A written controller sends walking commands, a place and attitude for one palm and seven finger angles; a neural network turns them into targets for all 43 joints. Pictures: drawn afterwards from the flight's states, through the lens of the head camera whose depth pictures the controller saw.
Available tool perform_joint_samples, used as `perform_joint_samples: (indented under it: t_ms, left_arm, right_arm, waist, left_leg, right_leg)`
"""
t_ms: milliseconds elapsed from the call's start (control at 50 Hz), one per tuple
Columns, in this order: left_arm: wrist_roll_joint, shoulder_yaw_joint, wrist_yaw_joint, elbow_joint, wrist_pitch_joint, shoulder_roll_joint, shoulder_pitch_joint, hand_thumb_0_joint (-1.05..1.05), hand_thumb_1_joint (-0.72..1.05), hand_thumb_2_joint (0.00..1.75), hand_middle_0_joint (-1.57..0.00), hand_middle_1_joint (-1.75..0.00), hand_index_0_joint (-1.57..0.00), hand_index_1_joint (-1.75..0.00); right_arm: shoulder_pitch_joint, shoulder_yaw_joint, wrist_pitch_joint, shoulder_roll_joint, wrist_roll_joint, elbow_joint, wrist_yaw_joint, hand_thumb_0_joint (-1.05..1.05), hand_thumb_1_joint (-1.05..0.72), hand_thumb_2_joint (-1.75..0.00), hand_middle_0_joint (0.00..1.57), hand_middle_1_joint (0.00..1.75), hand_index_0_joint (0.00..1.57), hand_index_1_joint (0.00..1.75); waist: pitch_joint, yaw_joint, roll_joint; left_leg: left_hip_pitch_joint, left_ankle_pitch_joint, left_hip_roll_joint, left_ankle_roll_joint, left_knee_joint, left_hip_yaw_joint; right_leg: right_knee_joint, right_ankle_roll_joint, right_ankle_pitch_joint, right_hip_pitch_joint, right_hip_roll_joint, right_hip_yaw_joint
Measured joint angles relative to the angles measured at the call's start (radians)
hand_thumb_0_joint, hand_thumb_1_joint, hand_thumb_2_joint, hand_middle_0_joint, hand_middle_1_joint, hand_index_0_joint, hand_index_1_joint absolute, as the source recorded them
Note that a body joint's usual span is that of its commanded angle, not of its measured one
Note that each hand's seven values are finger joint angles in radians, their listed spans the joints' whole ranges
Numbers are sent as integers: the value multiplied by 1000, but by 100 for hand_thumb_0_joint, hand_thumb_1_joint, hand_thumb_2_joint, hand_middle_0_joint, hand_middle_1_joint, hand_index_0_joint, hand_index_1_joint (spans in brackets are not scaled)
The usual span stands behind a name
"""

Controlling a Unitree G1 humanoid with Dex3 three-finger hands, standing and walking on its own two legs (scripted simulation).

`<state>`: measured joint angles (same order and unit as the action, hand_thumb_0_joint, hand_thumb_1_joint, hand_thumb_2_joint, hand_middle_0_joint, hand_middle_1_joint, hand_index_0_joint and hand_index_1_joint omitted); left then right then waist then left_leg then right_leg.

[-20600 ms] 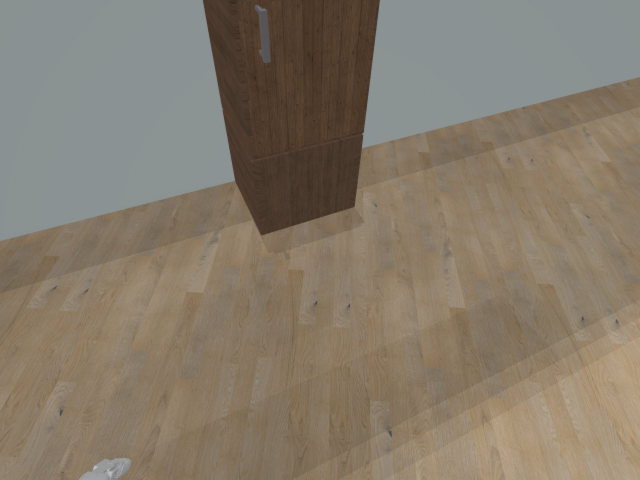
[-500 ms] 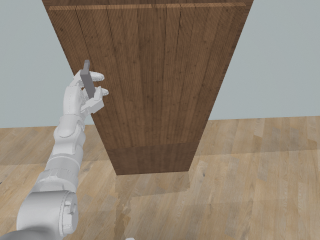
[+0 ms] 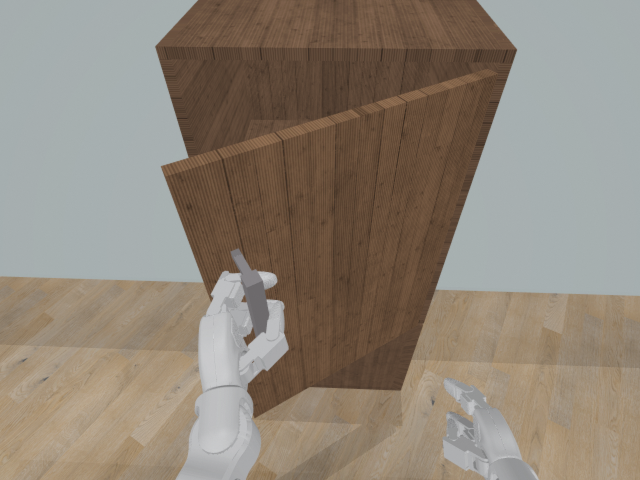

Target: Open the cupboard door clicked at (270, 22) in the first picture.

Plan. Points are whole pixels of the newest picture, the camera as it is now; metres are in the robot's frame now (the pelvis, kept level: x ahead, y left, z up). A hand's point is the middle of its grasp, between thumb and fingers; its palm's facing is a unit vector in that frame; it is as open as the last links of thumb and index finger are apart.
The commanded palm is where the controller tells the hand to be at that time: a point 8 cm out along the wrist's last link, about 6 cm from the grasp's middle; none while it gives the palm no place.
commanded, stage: pull the door open along its arc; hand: left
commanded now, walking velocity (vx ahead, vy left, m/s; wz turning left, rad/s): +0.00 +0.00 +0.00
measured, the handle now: (252, 300) +0.31 +0.10 +0.09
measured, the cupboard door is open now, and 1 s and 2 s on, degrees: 33 36 36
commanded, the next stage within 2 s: open thumb and fingers to let go in 0.14 s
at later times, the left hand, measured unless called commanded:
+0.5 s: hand (299, 344) +0.25 +0.04 +0.09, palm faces +0.41 -0.91 -0.02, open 7.2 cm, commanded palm +0.21 +0.09 +0.09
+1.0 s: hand (293, 347) +0.25 +0.05 +0.09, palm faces +0.37 -0.93 +0.01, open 14.7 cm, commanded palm +0.20 +0.10 +0.09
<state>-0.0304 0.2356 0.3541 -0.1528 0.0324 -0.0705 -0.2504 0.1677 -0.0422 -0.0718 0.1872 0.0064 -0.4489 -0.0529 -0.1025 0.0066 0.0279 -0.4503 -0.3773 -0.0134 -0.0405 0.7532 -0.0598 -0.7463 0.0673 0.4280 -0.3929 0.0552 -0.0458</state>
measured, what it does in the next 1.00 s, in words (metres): shifts its weight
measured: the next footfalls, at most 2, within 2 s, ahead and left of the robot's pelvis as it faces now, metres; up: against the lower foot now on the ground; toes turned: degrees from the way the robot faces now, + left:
none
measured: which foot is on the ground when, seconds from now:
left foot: down 0.00-1.00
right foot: down 0.00-1.00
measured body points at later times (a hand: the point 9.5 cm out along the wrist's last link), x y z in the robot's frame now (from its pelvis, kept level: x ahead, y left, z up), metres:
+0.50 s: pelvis +0.00 -0.06 +0.00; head +0.00 -0.10 +0.45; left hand +0.23 +0.09 +0.09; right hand +0.18 -0.27 -0.10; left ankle +0.01 +0.09 -0.71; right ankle -0.03 -0.08 -0.71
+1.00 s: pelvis +0.00 -0.06 +0.00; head +0.00 -0.10 +0.45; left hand +0.22 +0.09 +0.09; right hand +0.18 -0.29 -0.10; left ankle +0.01 +0.10 -0.71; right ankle -0.03 -0.08 -0.71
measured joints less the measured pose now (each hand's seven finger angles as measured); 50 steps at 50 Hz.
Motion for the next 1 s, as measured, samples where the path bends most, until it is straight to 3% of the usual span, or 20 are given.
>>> perform_joint_samples:
  t_ms: [80,200,320,420,540,780,1000]
  left_arm:
    - [47,45,46,-60,-48,28,-65,2,67,71,-35,-129,-39,-133]
    - [40,51,93,-85,-80,36,-93,2,67,73,-35,-126,-38,-133]
    - [58,34,153,-19,-64,16,-17,0,68,78,-36,-129,-38,-133]
    - [48,-4,156,18,-32,-3,3,0,61,77,-37,-130,-38,-132]
    - [43,-33,137,32,21,-2,-9,0,37,67,-35,-128,-36,-129]
    - [-21,-121,79,44,88,41,-43,0,-30,39,-31,-119,-32,-119]
    - [-6,-79,66,2,111,28,-89,-1,-48,31,-26,-82,-28,-82]
  right_arm:
    - [-16,-13,-39,-22,11,3,2,1,-90,-90,20,30,20,30]
    - [-11,-17,-54,-18,16,-30,7,1,-90,-90,20,30,20,30]
    - [0,1,-34,18,25,-76,31,1,-90,-90,20,30,20,30]
    - [22,19,-21,29,22,-95,47,1,-90,-90,20,30,20,30]
    - [35,27,-6,31,19,-103,54,1,-90,-90,20,30,20,29]
    - [20,32,2,30,13,-109,69,1,-90,-90,20,30,20,29]
    - [12,37,12,34,17,-94,68,1,-90,-90,20,30,20,29]
  waist:
    - [-10,2,5]
    - [-7,14,20]
    - [17,6,29]
    - [27,-7,24]
    - [28,-14,18]
    - [17,-16,20]
    - [21,-20,14]
  left_leg:
    - [21,-5,8,15,0,12]
    - [43,-9,15,37,4,42]
    - [23,5,8,51,10,76]
    - [23,29,3,49,-19,85]
    - [25,43,-4,36,-39,105]
    - [36,47,-10,23,-42,141]
    - [22,41,-18,25,-32,139]
  right_leg:
    - [4,15,6,24,9,-10]
    - [11,37,15,58,19,-39]
    - [-1,53,19,46,15,-74]
    - [12,64,7,38,14,-74]
    - [18,74,-2,29,23,-57]
    - [28,72,-12,31,49,-13]
    - [13,68,-5,15,42,-11]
